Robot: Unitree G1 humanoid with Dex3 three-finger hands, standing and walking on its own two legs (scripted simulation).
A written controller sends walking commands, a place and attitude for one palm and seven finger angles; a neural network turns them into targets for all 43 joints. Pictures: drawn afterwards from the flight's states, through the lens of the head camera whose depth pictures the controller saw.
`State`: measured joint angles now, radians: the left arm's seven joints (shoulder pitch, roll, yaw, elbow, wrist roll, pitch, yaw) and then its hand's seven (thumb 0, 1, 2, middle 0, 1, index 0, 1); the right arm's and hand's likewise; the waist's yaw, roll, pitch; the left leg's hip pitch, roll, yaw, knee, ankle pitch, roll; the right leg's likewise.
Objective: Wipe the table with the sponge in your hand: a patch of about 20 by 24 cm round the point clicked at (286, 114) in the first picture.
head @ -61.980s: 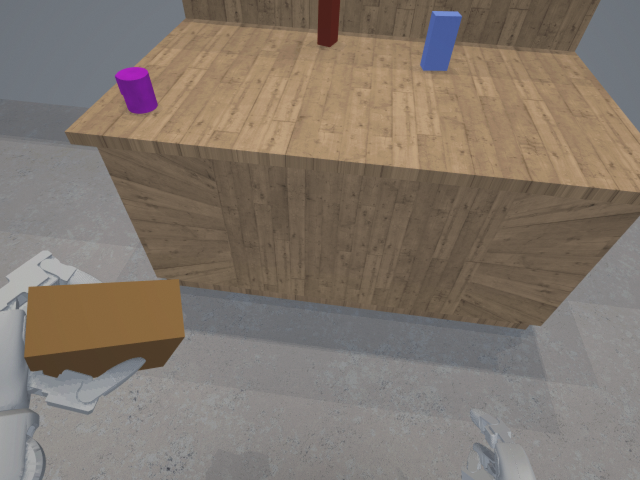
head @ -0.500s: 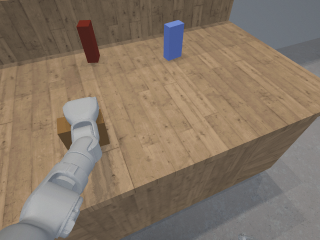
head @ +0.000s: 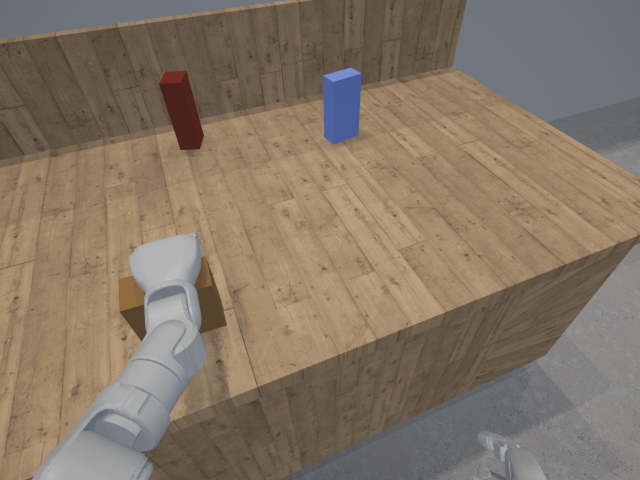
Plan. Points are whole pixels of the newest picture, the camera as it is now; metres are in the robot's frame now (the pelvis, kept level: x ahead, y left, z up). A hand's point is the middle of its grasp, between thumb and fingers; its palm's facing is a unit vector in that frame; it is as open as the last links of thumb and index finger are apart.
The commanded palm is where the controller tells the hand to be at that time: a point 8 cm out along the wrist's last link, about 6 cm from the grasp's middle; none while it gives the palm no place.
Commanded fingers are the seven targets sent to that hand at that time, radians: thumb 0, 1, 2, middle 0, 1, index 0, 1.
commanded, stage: wipe back along the middle lane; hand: left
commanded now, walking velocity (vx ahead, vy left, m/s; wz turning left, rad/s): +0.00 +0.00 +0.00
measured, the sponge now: (179, 310) +0.35 +0.25 -0.01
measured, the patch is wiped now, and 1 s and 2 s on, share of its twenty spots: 0.45 0.70 0.85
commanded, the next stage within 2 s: slide across to the third lane in 0.30 s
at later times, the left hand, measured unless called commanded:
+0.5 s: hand (186, 305) +0.33 +0.22 +0.04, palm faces -0.02 -0.04 -1.00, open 9.6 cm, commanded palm +0.30 +0.19 +0.08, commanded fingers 0.00 0.10 1.30 -1.20 -1.60 -1.20 -1.60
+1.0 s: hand (213, 303) +0.33 +0.18 +0.04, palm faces -0.03 -0.02 -1.00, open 9.6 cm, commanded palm +0.31 +0.14 +0.08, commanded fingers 0.00 0.10 1.30 -1.20 -1.60 -1.20 -1.60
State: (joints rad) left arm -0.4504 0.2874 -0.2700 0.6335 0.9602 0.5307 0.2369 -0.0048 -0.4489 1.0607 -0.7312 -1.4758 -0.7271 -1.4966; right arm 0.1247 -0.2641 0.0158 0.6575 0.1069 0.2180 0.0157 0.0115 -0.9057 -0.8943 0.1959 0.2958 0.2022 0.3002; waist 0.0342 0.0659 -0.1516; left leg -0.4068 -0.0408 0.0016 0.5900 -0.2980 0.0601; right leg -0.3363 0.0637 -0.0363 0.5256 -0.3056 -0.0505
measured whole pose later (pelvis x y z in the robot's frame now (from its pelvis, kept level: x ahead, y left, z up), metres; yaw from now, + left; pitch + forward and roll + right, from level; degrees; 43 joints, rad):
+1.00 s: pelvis -0.03 -0.01 +0.00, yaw +1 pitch +4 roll -1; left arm -0.52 0.17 -0.41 0.69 0.93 0.56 0.26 0.01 -0.48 1.06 -0.77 -1.44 -0.77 -1.45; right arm 0.09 -0.24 0.00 0.71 0.11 0.16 0.04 0.01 -0.91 -0.89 0.20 0.30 0.20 0.30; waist 0.06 0.07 -0.13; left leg -0.40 -0.05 -0.02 0.60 -0.27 0.05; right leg -0.34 0.05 -0.06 0.57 -0.30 -0.06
